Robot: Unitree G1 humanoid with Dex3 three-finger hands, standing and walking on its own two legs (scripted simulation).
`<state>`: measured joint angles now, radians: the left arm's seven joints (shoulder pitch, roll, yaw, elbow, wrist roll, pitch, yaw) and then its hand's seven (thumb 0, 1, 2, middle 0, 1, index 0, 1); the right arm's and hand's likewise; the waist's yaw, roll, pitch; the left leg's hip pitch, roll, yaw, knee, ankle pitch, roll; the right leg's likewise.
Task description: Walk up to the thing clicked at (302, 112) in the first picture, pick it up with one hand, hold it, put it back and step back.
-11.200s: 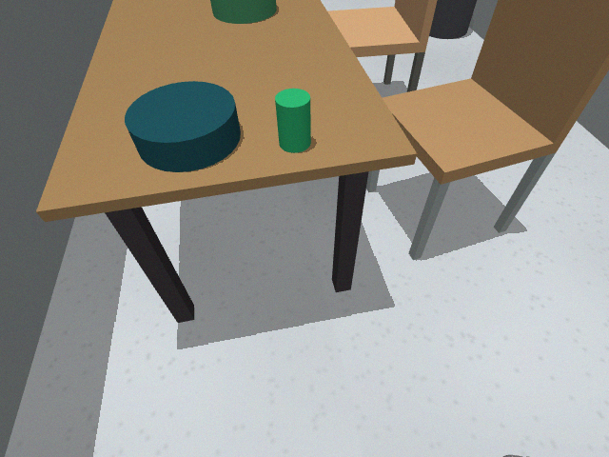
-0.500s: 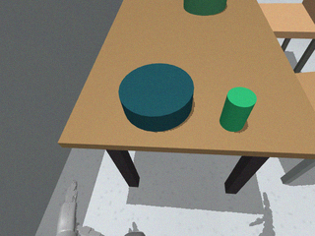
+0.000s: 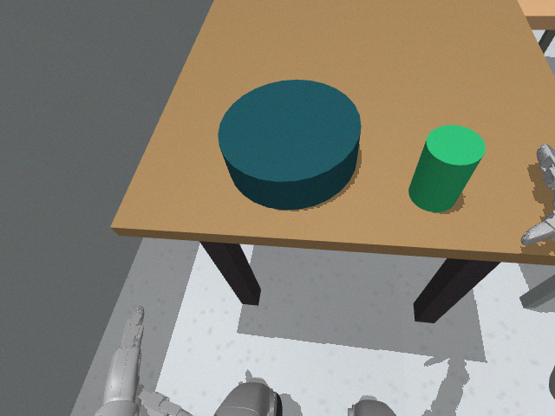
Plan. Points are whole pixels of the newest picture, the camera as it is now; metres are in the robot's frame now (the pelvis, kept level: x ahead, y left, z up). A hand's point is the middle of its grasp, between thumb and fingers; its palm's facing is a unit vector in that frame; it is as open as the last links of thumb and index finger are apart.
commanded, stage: close in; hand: right
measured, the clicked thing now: (442, 171) +0.45 -0.19 +0.05
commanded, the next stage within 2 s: rest palm in 0.50 s
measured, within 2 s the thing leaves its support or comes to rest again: leaves its support in 1.90 s
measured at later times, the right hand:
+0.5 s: hand (475, 179) +0.43 -0.23 +0.06, palm faces +0.12 +0.99 +0.04, open 17.6 cm
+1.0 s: hand (454, 172) +0.43 -0.20 +0.07, palm faces +0.17 +0.98 +0.05, open 16.4 cm
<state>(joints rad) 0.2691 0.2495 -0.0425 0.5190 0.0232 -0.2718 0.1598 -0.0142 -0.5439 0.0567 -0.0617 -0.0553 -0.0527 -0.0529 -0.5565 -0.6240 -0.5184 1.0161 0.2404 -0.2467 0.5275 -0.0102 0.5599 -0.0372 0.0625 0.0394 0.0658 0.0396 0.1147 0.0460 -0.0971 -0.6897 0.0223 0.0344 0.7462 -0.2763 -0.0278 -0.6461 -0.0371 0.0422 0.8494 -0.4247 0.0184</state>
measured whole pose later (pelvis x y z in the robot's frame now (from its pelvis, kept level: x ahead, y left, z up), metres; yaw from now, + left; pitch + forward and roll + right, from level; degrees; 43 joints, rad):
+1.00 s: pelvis -0.01 +0.01 -0.02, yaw +1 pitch +13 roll +1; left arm 0.38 0.22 0.06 0.21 0.00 -0.09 0.04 -0.01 -0.56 0.07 -0.07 -0.06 -0.05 -0.06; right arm -0.59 -0.35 -0.40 0.84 0.13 -0.27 0.11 -0.01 0.53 -0.06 0.30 0.17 0.30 0.17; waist 0.11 0.03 -0.10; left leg -0.77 0.03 0.00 0.89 -0.33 -0.03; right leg -0.69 -0.03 0.02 0.94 -0.47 0.02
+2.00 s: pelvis +0.01 +0.00 -0.01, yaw +1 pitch +11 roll +1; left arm 0.36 0.22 0.05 0.30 0.00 -0.10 0.05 -0.01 -0.54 0.06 -0.06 -0.06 -0.06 -0.05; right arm -0.58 -0.34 -0.33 0.78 0.12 -0.20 0.07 0.00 0.51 -1.03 0.74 1.04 0.76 1.05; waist 0.10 0.01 -0.09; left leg -0.69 0.03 0.00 0.81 -0.32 -0.03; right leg -0.62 -0.03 0.01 0.88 -0.46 0.01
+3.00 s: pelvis +0.00 +0.01 +0.02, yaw +1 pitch +3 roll +0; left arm 0.29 0.23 0.06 0.46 -0.02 -0.11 0.09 -0.02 -0.54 0.05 -0.06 -0.06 -0.06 -0.05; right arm -0.49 -0.30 -0.29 0.54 0.17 -0.02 0.06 0.00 0.55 -1.10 0.71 1.11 0.73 1.12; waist 0.04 -0.02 -0.06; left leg -0.45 0.03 0.00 0.64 -0.25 -0.02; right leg -0.36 -0.03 0.00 0.67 -0.37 0.02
